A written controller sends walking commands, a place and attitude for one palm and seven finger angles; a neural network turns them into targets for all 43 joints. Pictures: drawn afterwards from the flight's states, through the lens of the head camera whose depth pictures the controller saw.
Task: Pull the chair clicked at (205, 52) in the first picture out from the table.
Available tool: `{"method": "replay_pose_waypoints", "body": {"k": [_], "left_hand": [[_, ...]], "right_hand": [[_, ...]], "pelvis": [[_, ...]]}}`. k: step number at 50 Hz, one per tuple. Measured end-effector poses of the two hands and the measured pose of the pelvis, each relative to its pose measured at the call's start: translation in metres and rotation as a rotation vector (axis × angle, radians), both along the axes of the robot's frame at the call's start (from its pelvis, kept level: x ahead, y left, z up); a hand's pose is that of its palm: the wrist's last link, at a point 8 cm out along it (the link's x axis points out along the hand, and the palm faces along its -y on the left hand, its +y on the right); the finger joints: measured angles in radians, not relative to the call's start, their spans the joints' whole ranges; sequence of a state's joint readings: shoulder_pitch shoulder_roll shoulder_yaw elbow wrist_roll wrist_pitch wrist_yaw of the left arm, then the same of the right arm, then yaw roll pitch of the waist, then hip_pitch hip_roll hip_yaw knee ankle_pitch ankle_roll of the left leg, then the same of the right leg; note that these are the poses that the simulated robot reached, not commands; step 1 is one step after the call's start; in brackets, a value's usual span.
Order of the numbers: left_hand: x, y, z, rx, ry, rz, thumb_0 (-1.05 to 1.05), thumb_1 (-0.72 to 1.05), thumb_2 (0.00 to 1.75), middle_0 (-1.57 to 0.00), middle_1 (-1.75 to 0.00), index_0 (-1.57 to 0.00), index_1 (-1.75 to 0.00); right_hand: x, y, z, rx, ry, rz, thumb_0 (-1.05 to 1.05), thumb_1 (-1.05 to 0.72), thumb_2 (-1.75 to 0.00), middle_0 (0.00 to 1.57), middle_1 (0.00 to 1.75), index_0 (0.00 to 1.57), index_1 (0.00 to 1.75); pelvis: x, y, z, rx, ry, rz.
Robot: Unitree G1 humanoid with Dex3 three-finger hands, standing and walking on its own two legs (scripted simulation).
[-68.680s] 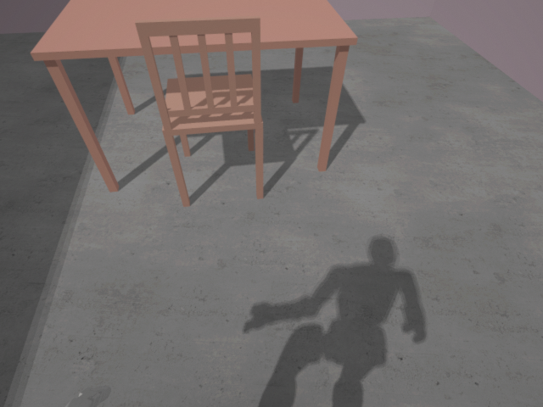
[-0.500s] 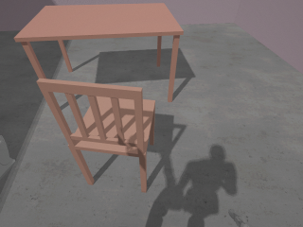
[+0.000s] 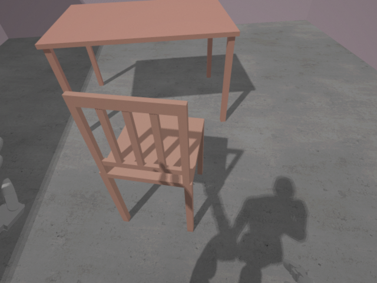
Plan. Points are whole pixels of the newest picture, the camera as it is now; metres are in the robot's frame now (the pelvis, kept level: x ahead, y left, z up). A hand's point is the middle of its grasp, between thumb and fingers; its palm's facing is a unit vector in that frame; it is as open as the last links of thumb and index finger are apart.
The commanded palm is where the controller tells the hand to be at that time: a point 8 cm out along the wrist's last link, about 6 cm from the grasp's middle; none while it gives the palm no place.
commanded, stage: let the arm hang, fingers relaxed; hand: left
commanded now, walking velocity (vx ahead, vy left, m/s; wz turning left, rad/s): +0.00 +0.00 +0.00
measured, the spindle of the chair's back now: (134, 139) +0.59 +0.23 -0.09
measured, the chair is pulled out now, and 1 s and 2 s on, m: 0.69 0.69 0.69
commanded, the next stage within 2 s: look to check the result in 1.12 s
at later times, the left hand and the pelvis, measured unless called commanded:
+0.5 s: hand out of the picture +0.07 +0.20 -0.16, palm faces +0.06 -0.97 -0.22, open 7.1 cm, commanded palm none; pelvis +0.02 +0.01 +0.00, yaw +3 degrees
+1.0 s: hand out of the picture -0.02 +0.16 -0.17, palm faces +0.06 -0.99 -0.15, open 7.4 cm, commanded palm none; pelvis +0.02 +0.01 +0.01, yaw +2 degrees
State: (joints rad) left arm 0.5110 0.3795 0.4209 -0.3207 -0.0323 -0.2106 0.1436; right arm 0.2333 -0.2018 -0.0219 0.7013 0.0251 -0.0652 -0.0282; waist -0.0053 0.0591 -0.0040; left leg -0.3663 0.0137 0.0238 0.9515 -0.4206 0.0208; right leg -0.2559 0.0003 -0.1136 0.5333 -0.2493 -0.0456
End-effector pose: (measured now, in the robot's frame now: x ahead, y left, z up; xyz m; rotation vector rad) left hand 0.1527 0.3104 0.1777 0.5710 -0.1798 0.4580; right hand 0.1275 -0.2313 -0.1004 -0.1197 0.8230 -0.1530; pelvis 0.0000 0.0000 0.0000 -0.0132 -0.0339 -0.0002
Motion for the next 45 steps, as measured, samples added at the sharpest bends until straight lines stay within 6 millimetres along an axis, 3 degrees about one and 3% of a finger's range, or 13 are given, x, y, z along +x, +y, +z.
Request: {"method": "replay_pose_waypoints", "body": {"k": [2,3,7,10,13,18,29,45], "left_hand": [[0.004,0.001,-0.026,-0.06,0.077,0.008,0.01,0.89,0.9,-0.2,-0.31,-0.21,-0.31],[0.01,0.003,-0.049,-0.104,0.155,0.009,0.01,0.89,0.9,-0.2,-0.31,-0.2,-0.31],[0.018,-0.009,-0.185,-0.361,0.599,0.024,0.01,0.9,0.9,-0.19,-0.3,-0.19,-0.3],[-0.01,-0.049,-0.271,-0.518,0.963,0.01,0.01,0.91,0.9,-0.19,-0.3,-0.19,-0.3],[-0.056,-0.097,-0.312,-0.661,1.206,-0.008,0.01,0.92,0.9,-0.19,-0.3,-0.19,-0.3],[-0.07,-0.088,-0.311,-0.705,1.187,0.079,-0.08,1.01,0.89,-0.21,-0.31,-0.21,-0.3],[-0.111,-0.06,-0.301,-0.639,1.343,0.187,-0.01,0.93,0.89,-0.2,-0.3,-0.2,-0.3],[-0.167,-0.092,-0.311,-0.724,1.493,0.204,0.01,0.91,0.9,-0.2,-0.3,-0.2,-0.3]], "right_hand": [[0.001,0.001,0.006,-0.015,0.008,0.021,0.01,-0.9,-0.9,0.2,0.3,0.2,0.3],[0.001,0.001,0.004,-0.02,0.025,0.041,0.01,-0.9,-0.9,0.2,0.3,0.2,0.3],[-0.008,0.002,-0.023,-0.049,0.131,0.084,0.0,-0.9,-0.9,0.2,0.3,0.2,0.3],[-0.024,0.006,-0.034,-0.046,0.224,0.086,0.0,-0.91,-0.9,0.2,0.3,0.2,0.3],[-0.039,0.009,-0.037,-0.033,0.317,0.07,0.0,-0.91,-0.9,0.2,0.3,0.2,0.3],[-0.059,0.01,-0.032,-0.04,0.435,0.056,0.0,-0.92,-0.9,0.2,0.3,0.2,0.3],[-0.084,0.019,-0.037,0.004,0.482,0.016,0.0,-0.92,-0.9,0.2,0.3,0.2,0.3],[-0.139,0.036,-0.04,0.047,0.619,-0.017,0.0,-0.91,-0.9,0.2,0.3,0.2,0.3]], "pelvis": [[0.003,0.002,0.003,0.009,0.009,0.008],[0.003,0.003,0.001,0.011,0.018,0.021],[0.002,0.011,-0.017,0.009,0.041,0.048],[0.004,0.009,-0.02,0.048,0.048,0.045],[0.01,0.006,-0.014,0.029,0.041,0.049],[0.02,0.003,-0.004,0.016,0.032,0.07],[0.022,0.011,0.007,0.011,0.0,0.051],[0.016,0.013,0.009,0.014,-0.005,0.037]]}}
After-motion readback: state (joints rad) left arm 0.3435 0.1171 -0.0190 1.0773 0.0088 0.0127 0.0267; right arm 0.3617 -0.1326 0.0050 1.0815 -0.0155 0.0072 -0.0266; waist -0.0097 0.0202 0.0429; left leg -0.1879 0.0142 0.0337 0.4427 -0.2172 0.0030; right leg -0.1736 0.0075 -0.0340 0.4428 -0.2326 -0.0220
